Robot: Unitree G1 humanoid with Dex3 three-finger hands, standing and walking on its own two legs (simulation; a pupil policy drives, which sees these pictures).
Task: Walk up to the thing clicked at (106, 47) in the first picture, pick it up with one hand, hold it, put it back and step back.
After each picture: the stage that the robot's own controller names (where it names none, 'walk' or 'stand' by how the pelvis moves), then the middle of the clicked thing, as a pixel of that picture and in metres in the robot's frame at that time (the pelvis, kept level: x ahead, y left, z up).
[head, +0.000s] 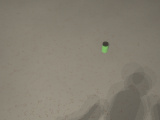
stand; (105, 47) +1.27 -0.24 -0.72
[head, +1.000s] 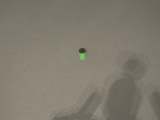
walk; (82, 54) +1.16 +0.10 -0.70
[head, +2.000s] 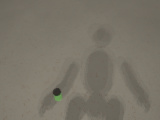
walk; (57, 94) +0.66 +0.26 -0.71
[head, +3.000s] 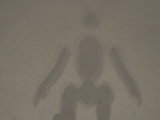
walk; out of the picture +0.37 +0.19 -0.70
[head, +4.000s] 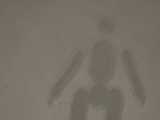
stand; out of the picture +0.32 +0.17 -0.72
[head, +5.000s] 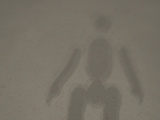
stand; out of the picture +0.30 +0.19 -0.72
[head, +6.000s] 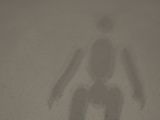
stand; out of the picture +0.32 +0.20 -0.73
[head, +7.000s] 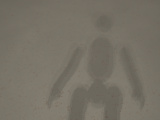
stand; out of the picture +0.31 +0.20 -0.73
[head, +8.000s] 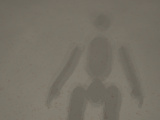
go down; out of the picture +0.30 +0.20 -0.73
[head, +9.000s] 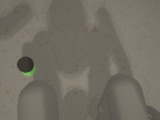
go down; (27, 66) +0.41 +0.20 -0.33
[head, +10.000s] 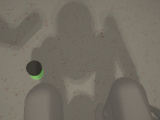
approach; (35, 70) +0.41 +0.19 -0.32
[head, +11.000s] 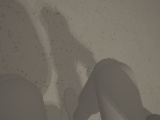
close in; out of the picture +0.41 +0.23 -0.23
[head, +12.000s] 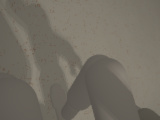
close; out of the picture +0.40 +0.24 -0.23
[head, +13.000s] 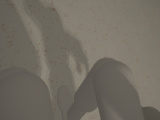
lift; out of the picture +0.35 +0.22 -0.22
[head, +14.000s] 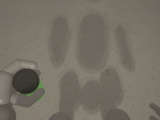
lift; (30, 86) +0.32 +0.18 +0.00
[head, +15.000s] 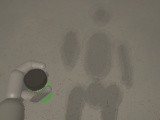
hold; (39, 86) +0.32 +0.16 +0.03
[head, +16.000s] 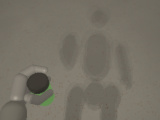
hold; (41, 90) +0.32 +0.16 +0.01
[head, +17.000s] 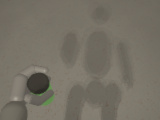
crouch; (41, 90) +0.32 +0.16 +0.00
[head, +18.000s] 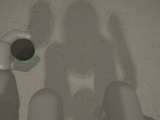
crouch; (26, 55) +0.43 +0.17 -0.08
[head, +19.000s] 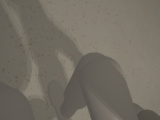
lower; out of the picture +0.44 +0.26 -0.23
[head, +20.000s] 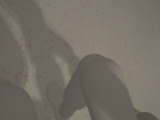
lower; out of the picture +0.43 +0.24 -0.24
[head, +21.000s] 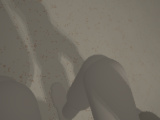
lower; out of the picture +0.42 +0.25 -0.23
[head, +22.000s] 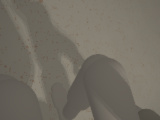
lower; out of the picture +0.41 +0.24 -0.23
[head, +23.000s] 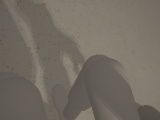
loosen; out of the picture +0.40 +0.22 -0.23
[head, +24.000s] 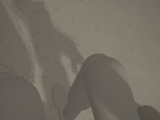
withdraw; out of the picture +0.39 +0.22 -0.23
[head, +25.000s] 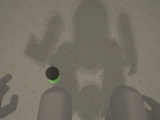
walk; (53, 75) +0.40 +0.16 -0.39
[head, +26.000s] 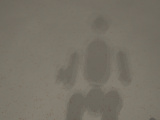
stand; out of the picture +0.33 +0.14 -0.66
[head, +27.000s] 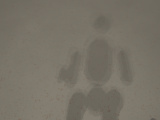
stand; out of the picture +0.32 +0.16 -0.67
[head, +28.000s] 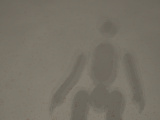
stand; out of the picture +0.34 +0.14 -0.71
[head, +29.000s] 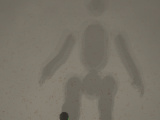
walk; (64, 118) +0.37 +0.11 -0.70
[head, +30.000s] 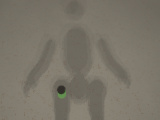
walk; (61, 92) +0.56 +0.14 -0.70
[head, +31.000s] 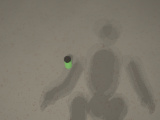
walk; (68, 62) +0.89 +0.19 -0.69
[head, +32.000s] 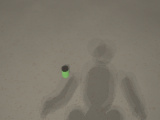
stand; (65, 71) +0.93 +0.18 -0.71
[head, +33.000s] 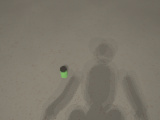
stand; (63, 72) +0.94 +0.20 -0.73
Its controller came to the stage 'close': yes
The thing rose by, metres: 0.73
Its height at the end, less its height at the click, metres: +0.00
